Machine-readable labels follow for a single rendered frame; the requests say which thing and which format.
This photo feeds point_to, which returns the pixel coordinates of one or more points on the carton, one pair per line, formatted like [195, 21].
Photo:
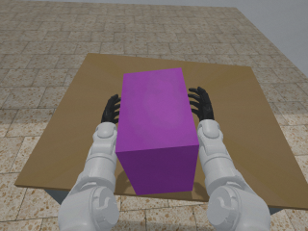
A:
[156, 141]

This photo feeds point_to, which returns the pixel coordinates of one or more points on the robot right forearm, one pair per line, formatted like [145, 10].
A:
[217, 165]

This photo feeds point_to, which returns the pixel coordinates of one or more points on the left robot upper arm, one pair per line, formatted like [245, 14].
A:
[94, 209]

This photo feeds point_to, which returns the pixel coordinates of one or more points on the robot left hand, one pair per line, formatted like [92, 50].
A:
[109, 113]

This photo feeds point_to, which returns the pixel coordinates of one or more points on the robot left forearm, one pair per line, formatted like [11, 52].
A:
[100, 164]

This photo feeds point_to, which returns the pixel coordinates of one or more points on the robot right hand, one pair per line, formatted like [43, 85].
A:
[205, 109]

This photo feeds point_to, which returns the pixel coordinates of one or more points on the table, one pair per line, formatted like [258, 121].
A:
[251, 133]

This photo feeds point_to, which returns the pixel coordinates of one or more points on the right robot upper arm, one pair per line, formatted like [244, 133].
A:
[232, 209]

